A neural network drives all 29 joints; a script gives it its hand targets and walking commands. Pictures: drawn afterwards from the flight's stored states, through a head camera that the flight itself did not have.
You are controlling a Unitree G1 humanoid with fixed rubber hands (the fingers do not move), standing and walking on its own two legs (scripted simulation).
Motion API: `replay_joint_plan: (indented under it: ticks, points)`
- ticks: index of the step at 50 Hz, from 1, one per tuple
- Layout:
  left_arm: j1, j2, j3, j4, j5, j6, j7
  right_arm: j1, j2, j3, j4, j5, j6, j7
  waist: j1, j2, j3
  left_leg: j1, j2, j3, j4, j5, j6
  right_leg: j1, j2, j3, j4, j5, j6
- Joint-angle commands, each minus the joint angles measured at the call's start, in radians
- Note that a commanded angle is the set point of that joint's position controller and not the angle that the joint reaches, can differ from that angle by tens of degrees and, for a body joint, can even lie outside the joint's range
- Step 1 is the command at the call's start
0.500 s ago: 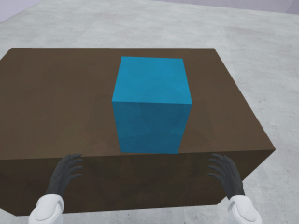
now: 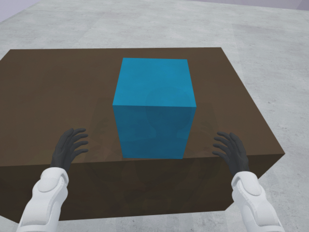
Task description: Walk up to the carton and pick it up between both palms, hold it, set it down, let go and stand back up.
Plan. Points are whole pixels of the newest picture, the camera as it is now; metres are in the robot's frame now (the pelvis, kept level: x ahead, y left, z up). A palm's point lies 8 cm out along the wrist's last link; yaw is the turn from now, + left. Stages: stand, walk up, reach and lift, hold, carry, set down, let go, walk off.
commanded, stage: reach and lift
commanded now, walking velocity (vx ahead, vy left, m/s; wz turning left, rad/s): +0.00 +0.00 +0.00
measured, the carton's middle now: (153, 110) +0.46 +0.04 +0.04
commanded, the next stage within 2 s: none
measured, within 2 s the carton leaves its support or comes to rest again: neither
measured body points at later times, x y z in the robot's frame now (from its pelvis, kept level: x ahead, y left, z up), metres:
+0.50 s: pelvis -0.01 +0.00 +0.00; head +0.00 +0.01 +0.45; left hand +0.35 +0.25 +0.13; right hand +0.37 -0.19 +0.12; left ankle +0.01 +0.12 -0.75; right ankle -0.04 -0.08 -0.75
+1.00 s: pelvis -0.03 +0.01 +0.00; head -0.01 +0.02 +0.45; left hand +0.41 +0.25 +0.17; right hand +0.42 -0.18 +0.17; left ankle +0.01 +0.12 -0.75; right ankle -0.04 -0.08 -0.75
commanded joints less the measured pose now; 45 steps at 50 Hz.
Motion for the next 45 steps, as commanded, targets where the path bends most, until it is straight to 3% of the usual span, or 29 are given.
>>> replay_joint_plan:
  ticks: [1, 2, 4, 5, 6, 7, 10, 12, 14, 15, 17, 18, 19, 20, 21, 22, 23, 25, 26, 27, 30, 32, 34, 35, 36, 37, 41, 43, 45]
  points:
    - [-0.241, 0.145, 0.102, -0.204, 0.006, 0.023, -0.003, -0.250, -0.099, -0.043, -0.183, 0.018, -0.002, -0.011, 0.004, 0.022, -0.211, 0.259, -0.005, -0.051, 0.058, 0.308, 0.004, -0.129, -0.051, 0.081, -0.045, 0.262, 0.052]
    - [-0.282, 0.155, 0.112, -0.231, -0.003, 0.033, -0.001, -0.299, -0.104, -0.050, -0.229, 0.037, 0.010, -0.011, 0.001, 0.035, -0.239, 0.271, -0.006, -0.055, 0.062, 0.316, 0.002, -0.133, -0.048, 0.077, -0.045, 0.248, 0.053]
    - [-0.345, 0.156, 0.122, -0.197, 0.022, 0.063, -0.002, -0.329, -0.110, -0.060, -0.179, 0.021, 0.042, -0.009, 0.001, 0.044, -0.204, 0.272, 0.000, -0.058, 0.058, 0.291, 0.002, -0.146, -0.054, 0.081, -0.049, 0.198, 0.042]
    - [-0.324, 0.130, 0.117, -0.202, 0.027, 0.077, -0.006, -0.320, -0.088, -0.057, -0.187, 0.027, 0.057, -0.009, 0.023, 0.019, -0.228, 0.267, 0.007, -0.070, 0.054, 0.313, 0.006, -0.128, -0.049, 0.070, -0.048, 0.228, 0.044]
    - [-0.358, 0.120, 0.131, -0.217, 0.016, 0.091, -0.009, -0.356, -0.099, -0.058, -0.189, 0.035, 0.066, -0.013, -0.011, 0.025, -0.223, 0.265, -0.002, -0.062, 0.052, 0.312, 0.004, -0.130, -0.049, 0.068, -0.048, 0.229, 0.048]
    - [-0.389, 0.122, 0.131, -0.226, 0.022, 0.106, -0.007, -0.390, -0.100, -0.051, -0.216, 0.045, 0.072, -0.017, -0.003, 0.053, -0.247, 0.280, -0.006, -0.055, 0.066, 0.340, -0.002, -0.136, -0.044, 0.071, -0.046, 0.258, 0.052]
    - [-0.496, 0.162, 0.158, -0.130, 0.001, 0.146, -0.013, -0.497, -0.139, -0.080, -0.165, 0.020, 0.113, -0.028, -0.023, -0.007, -0.230, 0.216, -0.004, -0.045, 0.050, 0.240, 0.019, -0.129, -0.055, 0.078, -0.039, 0.224, 0.070]
    - [-0.558, 0.156, 0.143, -0.088, 0.013, 0.160, -0.013, -0.588, -0.142, -0.079, -0.135, 0.016, 0.137, -0.024, -0.021, -0.011, -0.235, 0.179, 0.003, -0.045, 0.042, 0.165, 0.026, -0.129, -0.057, 0.066, -0.035, 0.181, 0.073]
    - [-0.616, 0.173, 0.168, -0.095, 0.027, 0.176, -0.016, -0.626, -0.160, -0.065, -0.114, 0.030, 0.156, -0.028, 0.000, 0.010, -0.307, 0.187, -0.005, -0.046, 0.047, 0.213, 0.021, -0.088, -0.052, 0.073, -0.002, 0.272, 0.076]
    - [-0.619, 0.190, 0.179, -0.088, 0.022, 0.189, -0.017, -0.646, -0.163, -0.071, -0.118, 0.044, 0.161, -0.031, -0.016, -0.012, -0.340, 0.195, -0.007, -0.042, 0.056, 0.227, 0.026, -0.073, -0.053, 0.065, 0.000, 0.303, 0.083]
    - [-0.635, 0.151, 0.161, -0.106, 0.031, 0.216, -0.014, -0.651, -0.161, -0.056, -0.080, 0.068, 0.168, -0.036, -0.013, 0.055, -0.386, 0.211, -0.010, -0.046, 0.078, 0.312, 0.001, -0.059, -0.040, 0.067, 0.014, 0.382, 0.080]
    - [-0.685, 0.172, 0.185, -0.109, 0.037, 0.226, -0.013, -0.714, -0.178, -0.056, -0.095, 0.057, 0.171, -0.040, -0.017, 0.042, -0.407, 0.207, -0.007, -0.047, 0.076, 0.309, -0.004, -0.053, -0.051, 0.069, 0.021, 0.417, 0.092]
    - [-0.747, 0.182, 0.174, -0.096, 0.034, 0.241, -0.013, -0.759, -0.206, -0.078, -0.045, 0.051, 0.180, -0.041, -0.043, 0.034, -0.427, 0.207, -0.006, -0.040, 0.065, 0.279, -0.004, -0.063, -0.044, 0.050, 0.020, 0.378, 0.092]
    - [-0.727, 0.197, 0.196, -0.112, 0.041, 0.245, -0.007, -0.770, -0.216, -0.071, -0.044, 0.065, 0.179, -0.035, -0.025, 0.032, -0.434, 0.211, -0.011, -0.041, 0.083, 0.332, -0.006, -0.069, -0.035, 0.059, 0.033, 0.446, 0.092]
    - [-0.677, 0.173, 0.185, -0.151, 0.046, 0.251, -0.009, -0.685, -0.203, -0.069, -0.046, 0.075, 0.174, -0.039, -0.030, 0.042, -0.460, 0.232, -0.004, -0.050, 0.096, 0.384, -0.012, -0.041, -0.028, 0.050, 0.040, 0.493, 0.085]
    - [-0.736, 0.178, 0.176, -0.151, 0.040, 0.270, -0.010, -0.770, -0.213, -0.088, -0.044, 0.089, 0.182, -0.038, -0.061, 0.059, -0.469, 0.262, -0.002, -0.052, 0.100, 0.436, -0.021, -0.061, -0.022, 0.037, 0.031, 0.511, 0.088]
    - [-0.740, 0.186, 0.199, -0.118, 0.056, 0.286, -0.012, -0.780, -0.214, -0.068, -0.004, 0.087, 0.188, -0.041, -0.045, 0.054, -0.449, 0.275, -0.003, -0.052, 0.096, 0.433, -0.021, -0.049, -0.023, 0.047, 0.039, 0.540, 0.095]
    - [-0.806, 0.197, 0.206, -0.066, 0.050, 0.305, -0.016, -0.850, -0.242, -0.087, 0.057, 0.090, 0.207, -0.039, -0.075, 0.001, -0.402, 0.234, 0.002, -0.058, 0.080, 0.368, -0.003, -0.059, -0.022, 0.043, 0.017, 0.461, 0.089]
    - [-0.823, 0.211, 0.220, -0.008, 0.065, 0.319, -0.018, -0.897, -0.247, -0.075, 0.053, 0.080, 0.216, -0.039, -0.050, -0.012, -0.357, 0.187, 0.000, -0.059, 0.079, 0.308, 0.011, -0.060, -0.035, 0.055, 0.019, 0.446, 0.096]
    - [-0.897, 0.200, 0.195, 0.072, 0.057, 0.321, -0.022, -0.945, -0.243, -0.092, 0.117, 0.079, 0.228, -0.032, -0.067, -0.012, -0.323, 0.139, 0.006, -0.058, 0.062, 0.257, 0.017, -0.055, -0.035, 0.049, 0.006, 0.368, 0.089]
    - [-0.999, 0.186, 0.132, 0.110, 0.040, 0.298, -0.002, -1.036, -0.238, -0.084, 0.170, 0.087, 0.231, 0.001, -0.037, 0.035, -0.407, 0.204, 0.020, -0.068, 0.062, 0.234, 0.001, -0.134, -0.021, 0.035, -0.014, 0.236, 0.068]
    - [-1.045, 0.194, 0.134, 0.176, 0.048, 0.280, 0.012, -1.069, -0.253, -0.095, 0.250, 0.069, 0.225, 0.014, -0.040, 0.029, -0.447, 0.203, 0.019, -0.064, 0.071, 0.209, 0.004, -0.182, -0.025, 0.028, -0.022, 0.197, 0.064]
    - [-1.088, 0.209, 0.141, 0.166, 0.035, 0.262, 0.020, -1.136, -0.254, -0.083, 0.215, 0.101, 0.214, 0.024, -0.027, 0.045, -0.561, 0.213, 0.012, -0.053, 0.083, 0.270, 0.011, -0.164, -0.016, 0.025, -0.016, 0.280, 0.074]
    - [-1.044, 0.212, 0.137, 0.202, 0.054, 0.257, 0.022, -1.086, -0.258, -0.072, 0.266, 0.106, 0.208, 0.029, -0.024, 0.053, -0.547, 0.215, 0.010, -0.047, 0.091, 0.291, 0.003, -0.156, -0.016, 0.021, -0.016, 0.306, 0.074]
    - [-1.121, 0.202, 0.120, 0.194, 0.039, 0.254, 0.022, -1.175, -0.258, -0.073, 0.250, 0.101, 0.203, 0.027, -0.036, 0.060, -0.566, 0.207, 0.010, -0.054, 0.086, 0.308, -0.002, -0.146, -0.015, 0.025, -0.013, 0.320, 0.073]
    - [-1.163, 0.232, 0.128, 0.256, 0.046, 0.250, 0.023, -1.202, -0.281, -0.089, 0.324, 0.085, 0.204, 0.030, -0.043, 0.033, -0.551, 0.201, 0.017, -0.053, 0.085, 0.274, -0.003, -0.158, -0.015, 0.020, -0.010, 0.305, 0.078]
    - [-1.228, 0.224, 0.119, 0.303, 0.056, 0.253, 0.035, -1.266, -0.284, -0.078, 0.421, 0.096, 0.210, 0.031, -0.036, 0.069, -0.533, 0.205, 0.014, -0.060, 0.090, 0.298, -0.001, -0.147, -0.013, 0.021, -0.026, 0.283, 0.073]
    - [-1.295, 0.248, 0.120, 0.348, 0.038, 0.250, 0.036, -1.345, -0.300, -0.079, 0.443, 0.094, 0.207, 0.026, -0.030, 0.015, -0.543, 0.175, 0.012, -0.049, 0.083, 0.246, 0.006, -0.145, -0.011, 0.018, -0.014, 0.280, 0.085]
    - [-1.407, 0.251, 0.071, 0.471, 0.019, 0.236, 0.037, -1.411, -0.314, -0.084, 0.551, 0.083, 0.216, 0.036, -0.051, 0.021, -0.484, 0.132, 0.022, -0.056, 0.070, 0.127, 0.003, -0.203, -0.012, 0.008, -0.017, 0.168, 0.078]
